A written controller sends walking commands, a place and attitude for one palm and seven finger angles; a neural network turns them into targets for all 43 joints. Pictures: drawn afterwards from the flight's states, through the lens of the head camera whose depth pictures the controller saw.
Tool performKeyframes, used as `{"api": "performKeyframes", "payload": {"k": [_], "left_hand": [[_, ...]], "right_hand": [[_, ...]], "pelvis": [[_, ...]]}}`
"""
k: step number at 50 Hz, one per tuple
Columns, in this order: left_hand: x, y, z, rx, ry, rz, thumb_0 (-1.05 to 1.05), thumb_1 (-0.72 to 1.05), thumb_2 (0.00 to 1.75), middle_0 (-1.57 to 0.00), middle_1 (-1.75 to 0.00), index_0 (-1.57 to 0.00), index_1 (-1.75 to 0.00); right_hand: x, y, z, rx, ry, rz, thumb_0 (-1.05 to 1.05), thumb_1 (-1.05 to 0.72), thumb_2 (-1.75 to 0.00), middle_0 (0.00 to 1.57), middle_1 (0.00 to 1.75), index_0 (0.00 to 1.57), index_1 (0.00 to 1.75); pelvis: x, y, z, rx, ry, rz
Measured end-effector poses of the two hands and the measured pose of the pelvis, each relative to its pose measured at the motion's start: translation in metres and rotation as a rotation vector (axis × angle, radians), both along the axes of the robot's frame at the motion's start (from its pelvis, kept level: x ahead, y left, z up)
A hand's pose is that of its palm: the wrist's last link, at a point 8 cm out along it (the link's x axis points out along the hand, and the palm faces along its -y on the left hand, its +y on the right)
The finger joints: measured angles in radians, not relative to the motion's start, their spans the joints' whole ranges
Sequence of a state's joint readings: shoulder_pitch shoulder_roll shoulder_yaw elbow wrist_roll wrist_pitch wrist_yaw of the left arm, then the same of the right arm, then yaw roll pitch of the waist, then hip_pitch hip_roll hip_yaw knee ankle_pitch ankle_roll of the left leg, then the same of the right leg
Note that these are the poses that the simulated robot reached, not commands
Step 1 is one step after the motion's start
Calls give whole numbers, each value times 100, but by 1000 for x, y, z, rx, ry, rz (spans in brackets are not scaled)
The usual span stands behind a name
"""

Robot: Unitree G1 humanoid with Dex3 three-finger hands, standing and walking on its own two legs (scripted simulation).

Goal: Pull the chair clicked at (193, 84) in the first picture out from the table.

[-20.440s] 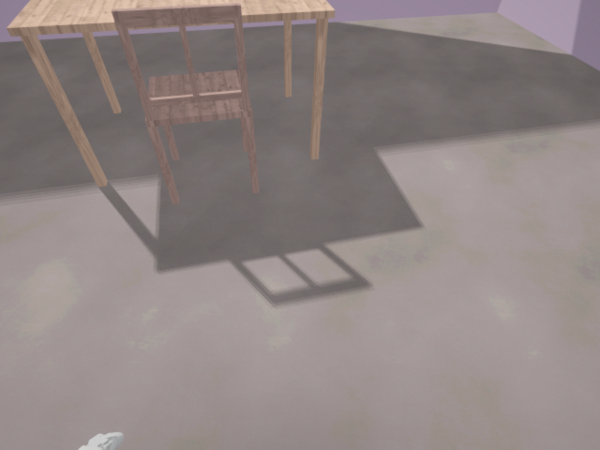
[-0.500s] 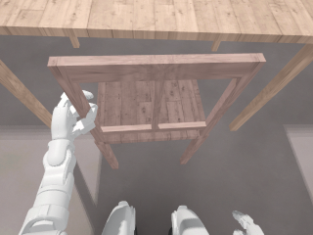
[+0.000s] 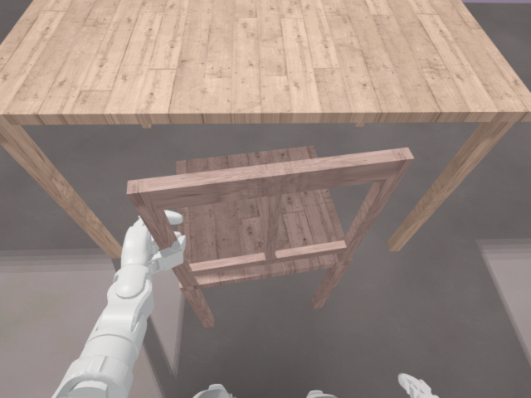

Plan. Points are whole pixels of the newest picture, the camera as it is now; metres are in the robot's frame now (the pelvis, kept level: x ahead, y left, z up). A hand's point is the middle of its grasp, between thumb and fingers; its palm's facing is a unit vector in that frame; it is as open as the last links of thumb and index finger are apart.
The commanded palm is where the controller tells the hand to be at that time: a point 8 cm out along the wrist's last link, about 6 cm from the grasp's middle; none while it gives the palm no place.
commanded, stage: step backward, pulling the chair out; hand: left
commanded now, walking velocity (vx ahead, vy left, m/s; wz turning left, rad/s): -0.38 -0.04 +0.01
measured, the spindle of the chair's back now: (271, 228) +0.41 -0.02 -0.07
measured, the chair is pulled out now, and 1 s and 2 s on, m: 0.04 0.12 0.25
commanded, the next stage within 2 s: none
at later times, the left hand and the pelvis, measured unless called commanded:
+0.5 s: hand (186, 296) +0.28 +0.12 -0.04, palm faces +0.03 -0.99 -0.15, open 5.7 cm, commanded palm +0.27 +0.17 -0.04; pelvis -0.06 -0.01 +0.02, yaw -1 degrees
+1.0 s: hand (187, 318) +0.24 +0.12 -0.04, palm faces +0.02 -0.98 -0.20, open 5.8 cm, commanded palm +0.22 +0.17 -0.04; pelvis -0.11 -0.02 +0.02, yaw -3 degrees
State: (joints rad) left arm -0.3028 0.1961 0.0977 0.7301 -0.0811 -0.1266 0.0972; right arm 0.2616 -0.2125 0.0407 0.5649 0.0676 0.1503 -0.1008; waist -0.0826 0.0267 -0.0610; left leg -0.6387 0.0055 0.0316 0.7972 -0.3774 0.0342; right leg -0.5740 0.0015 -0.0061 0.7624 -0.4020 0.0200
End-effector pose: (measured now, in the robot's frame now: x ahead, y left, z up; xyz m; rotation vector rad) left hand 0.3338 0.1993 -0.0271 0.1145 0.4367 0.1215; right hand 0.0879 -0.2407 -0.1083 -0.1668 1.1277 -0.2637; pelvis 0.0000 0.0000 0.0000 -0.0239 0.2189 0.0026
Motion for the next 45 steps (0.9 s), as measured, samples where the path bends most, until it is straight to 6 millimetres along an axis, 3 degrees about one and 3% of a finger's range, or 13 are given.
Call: {"api": "performKeyframes", "payload": {"k": [9,25,33,39,45], "left_hand": [[-9,-5,3,12,54,-58,9,62,70,-28,-115,-48,-145],[-77,-26,5,13,65,-52,6,63,68,-24,-115,-49,-145],[-93,-27,5,20,68,-83,5,63,68,-23,-114,-49,-145],[-95,-25,5,25,64,-118,4,63,67,-22,-114,-49,-145],[-100,-27,6,29,70,-88,4,62,69,-23,-113,-49,-145]], "right_hand": [[-27,-18,25,-86,57,-14,1,-90,-90,21,30,20,30],[-59,-16,17,-18,12,-11,1,-90,-90,21,30,20,30],[-72,-22,20,-73,-20,-10,1,-90,-90,21,30,20,30],[-79,-12,26,-90,-38,2,1,-90,-90,20,30,20,30],[-83,5,21,-21,-61,53,1,-90,-90,20,30,20,30]], "pelvis": [[-19,6,20,-11,-72,-7],[-61,-8,25,-7,-147,-20],[-76,5,24,-8,-174,-6],[-84,11,24,1,-174,-23],[-96,0,26,-13,-175,-44]]}}
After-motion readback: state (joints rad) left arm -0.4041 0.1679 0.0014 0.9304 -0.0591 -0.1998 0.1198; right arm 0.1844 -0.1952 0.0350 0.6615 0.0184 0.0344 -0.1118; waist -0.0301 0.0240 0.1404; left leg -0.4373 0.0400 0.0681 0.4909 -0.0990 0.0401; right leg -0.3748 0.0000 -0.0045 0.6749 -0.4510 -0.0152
